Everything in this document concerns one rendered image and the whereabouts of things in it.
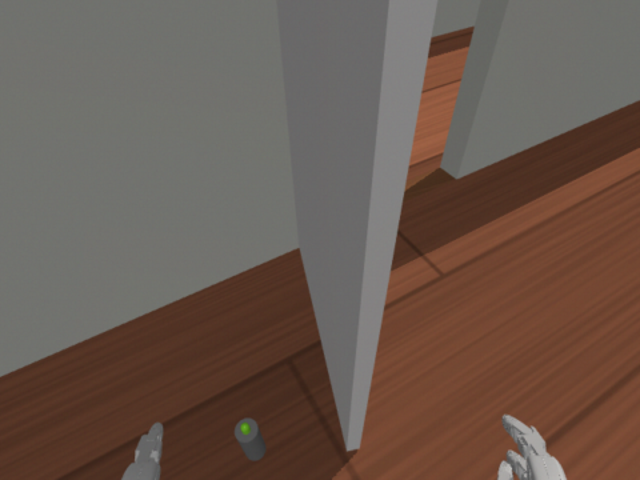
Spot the right robot hand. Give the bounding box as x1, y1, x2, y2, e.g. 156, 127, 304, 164
497, 415, 567, 480

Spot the bottle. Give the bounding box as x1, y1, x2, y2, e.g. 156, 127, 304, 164
235, 418, 266, 461

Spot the left robot hand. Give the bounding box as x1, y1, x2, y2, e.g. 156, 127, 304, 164
121, 422, 163, 480

